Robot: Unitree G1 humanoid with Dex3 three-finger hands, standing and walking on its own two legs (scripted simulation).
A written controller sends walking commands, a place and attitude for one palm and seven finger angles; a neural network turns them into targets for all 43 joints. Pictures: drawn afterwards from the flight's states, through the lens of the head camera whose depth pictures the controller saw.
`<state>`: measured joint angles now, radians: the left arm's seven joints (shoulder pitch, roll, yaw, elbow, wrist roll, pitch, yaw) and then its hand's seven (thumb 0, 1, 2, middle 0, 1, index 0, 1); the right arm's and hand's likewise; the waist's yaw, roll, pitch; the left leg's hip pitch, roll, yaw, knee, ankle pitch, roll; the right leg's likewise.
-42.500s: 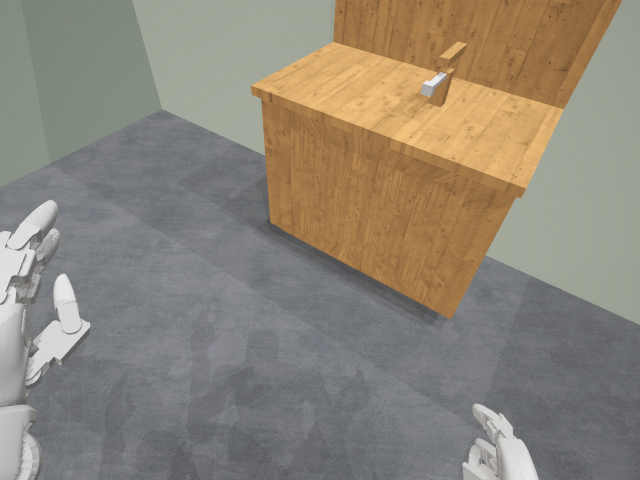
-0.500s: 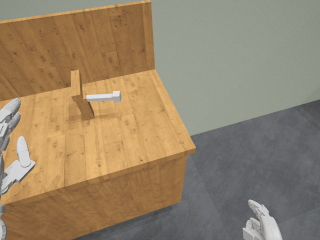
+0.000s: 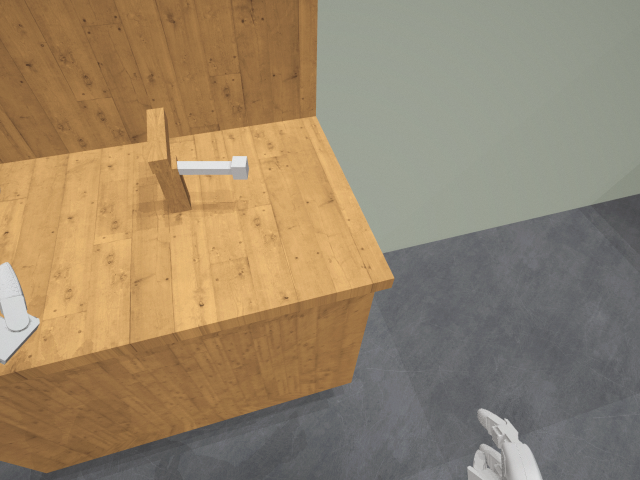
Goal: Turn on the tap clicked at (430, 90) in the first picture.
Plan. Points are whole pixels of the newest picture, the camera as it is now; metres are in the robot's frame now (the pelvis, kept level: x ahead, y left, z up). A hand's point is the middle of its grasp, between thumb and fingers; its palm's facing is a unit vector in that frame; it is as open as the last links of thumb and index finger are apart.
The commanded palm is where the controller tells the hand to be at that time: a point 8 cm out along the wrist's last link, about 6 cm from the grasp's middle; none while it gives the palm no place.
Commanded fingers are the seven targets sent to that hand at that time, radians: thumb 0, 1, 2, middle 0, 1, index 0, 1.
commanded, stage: step back with the hand held close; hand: left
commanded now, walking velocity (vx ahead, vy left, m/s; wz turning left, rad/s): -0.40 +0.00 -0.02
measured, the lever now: (240, 167) +0.57 +0.20 +0.03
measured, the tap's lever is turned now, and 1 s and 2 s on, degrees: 75 75 75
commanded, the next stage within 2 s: stop stepping back and stand still in 0.34 s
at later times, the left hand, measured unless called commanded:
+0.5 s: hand (73, 465) +0.11 +0.20 +0.15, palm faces +0.31 -0.88 -0.36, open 7.4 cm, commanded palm +0.05 +0.24 +0.18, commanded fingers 0.00 0.90 0.90 -0.20 -0.30 -0.20 -0.30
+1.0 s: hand out of the picture -0.03 +0.21 +0.15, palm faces +0.47 -0.80 -0.38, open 7.4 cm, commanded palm -0.08 +0.24 +0.18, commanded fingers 0.00 0.90 0.90 -0.20 -0.30 -0.20 -0.30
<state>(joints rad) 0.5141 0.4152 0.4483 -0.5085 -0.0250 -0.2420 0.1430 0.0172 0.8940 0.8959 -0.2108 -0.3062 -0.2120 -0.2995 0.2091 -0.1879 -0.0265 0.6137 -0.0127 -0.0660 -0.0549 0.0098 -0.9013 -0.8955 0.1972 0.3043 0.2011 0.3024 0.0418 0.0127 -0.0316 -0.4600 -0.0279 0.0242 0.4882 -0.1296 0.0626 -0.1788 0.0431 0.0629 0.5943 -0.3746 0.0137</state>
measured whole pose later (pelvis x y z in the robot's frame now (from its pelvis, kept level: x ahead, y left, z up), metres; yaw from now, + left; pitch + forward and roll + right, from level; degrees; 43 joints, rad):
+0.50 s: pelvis -0.12 -0.04 +0.01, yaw -2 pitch -2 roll -1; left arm 0.43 0.38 0.32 -0.44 -0.07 -0.11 0.12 0.02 0.90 0.90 -0.21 -0.31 -0.21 -0.30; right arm 0.18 -0.22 -0.03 0.60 0.00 -0.08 -0.06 0.01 -0.90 -0.90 0.20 0.30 0.20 0.30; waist -0.01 0.00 0.05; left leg -0.29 -0.02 0.02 0.38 -0.06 0.06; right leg -0.43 0.02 0.06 0.84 -0.44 0.02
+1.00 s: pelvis -0.22 -0.05 +0.00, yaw +5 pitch -1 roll +2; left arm 0.48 0.36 0.33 -0.43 -0.04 -0.10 0.15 0.02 0.90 0.90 -0.21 -0.31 -0.21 -0.30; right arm 0.27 -0.19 -0.02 0.63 0.02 -0.12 -0.08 0.01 -0.90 -0.90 0.20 0.30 0.20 0.30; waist -0.02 -0.04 -0.04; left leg -0.11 0.02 0.07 0.49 -0.36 -0.02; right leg -0.48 -0.03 -0.03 0.95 -0.42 0.01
